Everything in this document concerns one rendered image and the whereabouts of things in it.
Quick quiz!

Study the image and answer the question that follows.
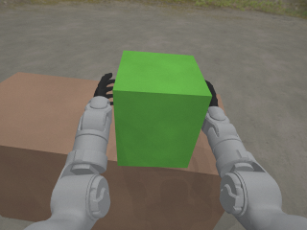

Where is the robot right upper arm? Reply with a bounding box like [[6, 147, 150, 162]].
[[219, 171, 307, 230]]

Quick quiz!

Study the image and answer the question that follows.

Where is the carton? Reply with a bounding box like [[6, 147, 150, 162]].
[[112, 50, 213, 168]]

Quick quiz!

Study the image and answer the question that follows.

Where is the robot left hand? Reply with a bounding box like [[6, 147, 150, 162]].
[[93, 73, 115, 105]]

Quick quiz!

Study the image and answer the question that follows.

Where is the robot right forearm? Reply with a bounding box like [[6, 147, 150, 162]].
[[201, 106, 282, 204]]

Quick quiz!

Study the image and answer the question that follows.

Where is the pedestal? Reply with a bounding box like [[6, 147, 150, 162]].
[[0, 72, 226, 230]]

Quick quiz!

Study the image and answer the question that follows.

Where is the robot left upper arm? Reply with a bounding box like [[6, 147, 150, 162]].
[[23, 173, 110, 230]]

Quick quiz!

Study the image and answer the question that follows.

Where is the robot left forearm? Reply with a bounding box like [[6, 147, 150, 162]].
[[50, 96, 112, 213]]

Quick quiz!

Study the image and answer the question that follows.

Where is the robot right hand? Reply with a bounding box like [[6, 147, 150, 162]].
[[205, 80, 218, 107]]

